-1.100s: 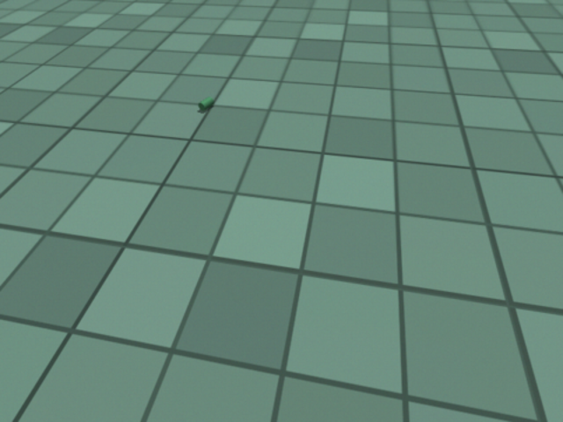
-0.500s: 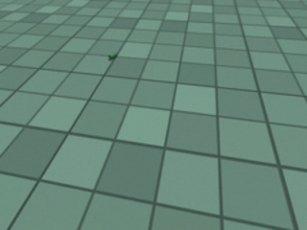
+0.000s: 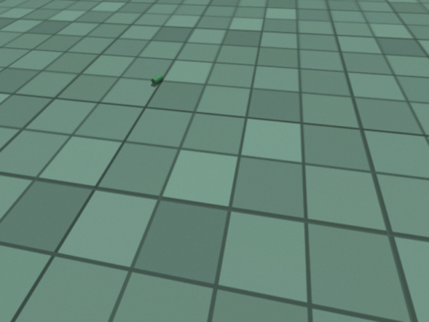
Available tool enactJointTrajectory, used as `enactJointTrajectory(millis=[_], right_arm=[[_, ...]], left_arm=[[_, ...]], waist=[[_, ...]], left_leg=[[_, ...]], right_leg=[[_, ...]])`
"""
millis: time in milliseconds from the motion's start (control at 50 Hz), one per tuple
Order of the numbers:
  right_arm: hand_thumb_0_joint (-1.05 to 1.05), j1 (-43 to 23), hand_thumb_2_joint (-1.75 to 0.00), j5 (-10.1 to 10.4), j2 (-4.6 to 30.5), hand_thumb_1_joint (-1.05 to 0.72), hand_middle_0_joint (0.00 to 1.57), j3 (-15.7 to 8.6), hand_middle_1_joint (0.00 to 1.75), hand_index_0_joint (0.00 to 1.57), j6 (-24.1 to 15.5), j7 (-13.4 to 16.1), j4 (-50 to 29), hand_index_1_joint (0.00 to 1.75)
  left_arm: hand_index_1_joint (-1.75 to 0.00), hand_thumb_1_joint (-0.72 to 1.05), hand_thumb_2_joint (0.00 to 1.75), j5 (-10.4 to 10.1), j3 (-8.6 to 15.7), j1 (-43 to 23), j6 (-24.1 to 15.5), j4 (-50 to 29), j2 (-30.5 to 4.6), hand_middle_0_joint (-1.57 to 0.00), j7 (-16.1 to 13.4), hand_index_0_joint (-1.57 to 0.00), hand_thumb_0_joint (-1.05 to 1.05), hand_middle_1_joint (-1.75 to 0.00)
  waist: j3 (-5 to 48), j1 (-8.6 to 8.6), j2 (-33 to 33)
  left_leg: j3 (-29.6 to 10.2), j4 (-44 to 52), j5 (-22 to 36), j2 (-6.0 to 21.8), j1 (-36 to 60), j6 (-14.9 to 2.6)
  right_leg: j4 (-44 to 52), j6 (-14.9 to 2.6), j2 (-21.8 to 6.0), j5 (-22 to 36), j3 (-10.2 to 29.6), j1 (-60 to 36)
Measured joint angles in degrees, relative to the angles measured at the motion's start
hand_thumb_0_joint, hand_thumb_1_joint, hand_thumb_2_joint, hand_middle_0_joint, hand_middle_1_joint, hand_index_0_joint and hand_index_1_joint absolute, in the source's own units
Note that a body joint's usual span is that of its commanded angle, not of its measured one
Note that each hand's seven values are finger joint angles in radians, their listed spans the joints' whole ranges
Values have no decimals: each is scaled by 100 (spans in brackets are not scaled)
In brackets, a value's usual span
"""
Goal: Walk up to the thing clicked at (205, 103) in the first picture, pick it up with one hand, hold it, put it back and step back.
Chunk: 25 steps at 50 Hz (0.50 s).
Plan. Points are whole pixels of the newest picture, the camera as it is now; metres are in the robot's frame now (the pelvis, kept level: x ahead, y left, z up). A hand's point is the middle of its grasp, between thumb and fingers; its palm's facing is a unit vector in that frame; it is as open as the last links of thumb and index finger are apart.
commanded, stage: stand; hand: left
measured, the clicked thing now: (157, 79) +2.19 +0.54 -0.75
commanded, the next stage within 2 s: walk up in 0.02 s
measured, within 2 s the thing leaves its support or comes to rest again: neither
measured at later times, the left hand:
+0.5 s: hand out of the picture +0.18 +0.40 -0.16, palm faces +0.26 -0.92 -0.28, open 7.4 cm
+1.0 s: hand (69, 242) +0.35 +0.39 -0.14, palm faces +0.57 -0.74 -0.36, open 7.4 cm
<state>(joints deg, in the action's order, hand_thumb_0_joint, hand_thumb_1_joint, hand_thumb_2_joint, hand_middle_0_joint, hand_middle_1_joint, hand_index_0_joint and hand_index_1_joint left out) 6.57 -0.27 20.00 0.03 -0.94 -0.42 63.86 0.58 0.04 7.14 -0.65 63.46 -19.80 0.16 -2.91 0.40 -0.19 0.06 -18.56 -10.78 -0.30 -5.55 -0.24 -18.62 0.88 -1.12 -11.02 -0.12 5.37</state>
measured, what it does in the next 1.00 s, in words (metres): walks ahead, turning left: left foot, then right foot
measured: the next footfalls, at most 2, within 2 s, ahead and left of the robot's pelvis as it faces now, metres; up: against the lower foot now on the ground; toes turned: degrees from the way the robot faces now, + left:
left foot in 0.34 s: +0.17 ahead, +0.22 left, +0.00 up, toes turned +24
right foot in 0.86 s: +0.57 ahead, +0.02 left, +0.00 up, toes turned +27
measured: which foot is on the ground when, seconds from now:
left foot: down 0.00-0.06, up 0.08-0.32, down 0.34-0.88, up 0.90-1.00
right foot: down 0.00-0.36, up 0.38-0.84, down 0.86-1.00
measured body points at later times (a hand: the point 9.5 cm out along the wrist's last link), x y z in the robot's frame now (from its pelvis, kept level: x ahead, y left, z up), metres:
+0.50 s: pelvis +0.13 +0.09 -0.02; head +0.08 +0.14 +0.43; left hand +0.16 +0.45 -0.14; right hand +0.29 -0.23 -0.07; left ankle +0.14 +0.20 -0.75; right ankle +0.14 -0.05 -0.68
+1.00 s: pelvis +0.44 +0.10 -0.02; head +0.45 +0.10 +0.43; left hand +0.32 +0.43 -0.11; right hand +0.70 -0.14 -0.13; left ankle +0.31 +0.18 -0.66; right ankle +0.53 +0.01 -0.75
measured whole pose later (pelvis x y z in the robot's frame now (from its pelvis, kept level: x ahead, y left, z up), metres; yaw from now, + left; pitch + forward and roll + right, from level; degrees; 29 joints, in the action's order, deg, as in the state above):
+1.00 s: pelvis +0.44 +0.10 -0.02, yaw +35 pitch +0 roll +0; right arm 15.8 -0.4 27.7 -3.0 -5.2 0.5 56.4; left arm 2.3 5.2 8.6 -2.9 53.5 -23.2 6.5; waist -0.5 4.4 -2.0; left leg -0.5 -68.9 -20.7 2.3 -25.4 -3.7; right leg -34.1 0.6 -4.6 -16.0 -6.3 17.6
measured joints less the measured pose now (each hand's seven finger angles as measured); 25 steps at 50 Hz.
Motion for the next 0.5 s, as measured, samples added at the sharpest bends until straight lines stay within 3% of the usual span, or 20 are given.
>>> enactJointTrajectory(millis=[40,80,100,180,300,340,360,380,420,440,500], right_arm=[[1,81,-90,3,8,-91,20,-69,30,20,8,-62,-72,30],[1,366,-90,-6,84,-91,20,-156,30,20,15,-219,-238,30],[1,491,-90,-35,112,-91,20,-184,30,20,48,-275,-273,30],[1,609,-89,-85,300,-90,20,-326,30,20,122,-508,-356,30],[1,633,-90,-16,726,-90,20,-581,30,20,48,-703,-781,30],[1,758,-90,-25,939,-90,20,-660,30,20,-28,-647,-888,30],[1,779,-90,-36,1024,-90,20,-704,30,20,-73,-576,-919,30],[1,760,-90,-54,1048,-90,20,-730,30,20,-115,-488,-953,30],[1,762,-90,47,955,-91,20,-685,30,20,-171,-359,-963,30],[1,778,-90,74,863,-91,20,-611,30,20,-197,-312,-930,30],[1,913,-90,89,606,-91,20,-365,30,20,-312,-230,-846,30]], left_arm=[[-30,90,90,34,71,-1,10,-45,2,-21,75,-20,1,-30],[-30,90,90,130,222,-7,-59,-276,-38,-21,253,-20,1,-30],[-30,90,90,150,280,-5,-126,-431,-89,-21,313,-20,1,-30],[-30,90,90,178,444,22,-256,-840,-362,-21,407,-21,1,-30],[-30,90,90,276,627,87,-79,-764,-927,-21,553,-20,1,-30],[-30,90,90,291,673,97,-8,-767,-1023,-21,574,-20,1,-30],[-30,90,90,282,687,90,30,-791,-1069,-21,581,-20,1,-30],[-30,90,90,274,702,44,81,-798,-1097,-21,568,-20,1,-30],[-30,90,90,256,628,-54,146,-825,-1080,-20,580,-20,1,-30],[-30,90,90,231,560,-96,123,-844,-1056,-20,610,-20,2,-30],[-30,91,90,141,396,-186,26,-891,-913,-20,725,-19,2,-30]], waist=[[37,-31,-16],[126,-68,-57],[178,-52,-12],[156,218,256],[276,151,537],[442,123,558],[493,84,624],[487,42,724],[456,-25,820],[421,-14,864],[347,-15,894]], left_leg=[[-80,-169,-176,-6,-117,-38],[-237,-785,-729,9,-486,-42],[-115,-1307,-926,23,-806,-42],[324,-2946,-1013,216,-1949,26],[628,-2091,-369,687,-2064,82],[750,-1814,-411,621,-1761,58],[785,-1898,-172,495,-1739,-31],[830,-2238,-304,377,-1828,-109],[843,-2400,-568,248,-1752,-215],[852,-2214,-568,207,-1569,-251],[752,-1367,-335,110,-943,-210]], right_leg=[[-102,-40,-2,-201,-83,54],[-267,-134,-20,-640,-388,82],[-224,-156,-81,-596,-554,52],[-39,-206,-359,-505,-890,-200],[-453,-98,-731,-1107,-1312,-687],[-1186,-212,-868,-1663,-1264,-608],[-1793,-334,-989,-1924,-1124,-439],[-2653,-379,-1021,-2130,-760,-106],[-4115,-361,-653,-1960,-83,654],[-4543,-313,-496,-1774,60,997],[-4579,-151,-343,-1230,49,1792]])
